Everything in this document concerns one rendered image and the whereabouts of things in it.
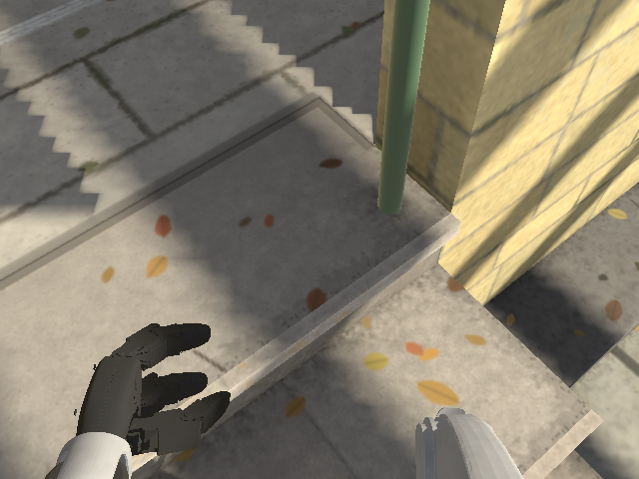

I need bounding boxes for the stairs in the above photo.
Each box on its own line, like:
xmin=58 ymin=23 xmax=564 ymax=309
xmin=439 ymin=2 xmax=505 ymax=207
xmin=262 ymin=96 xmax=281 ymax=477
xmin=131 ymin=210 xmax=603 ymax=479

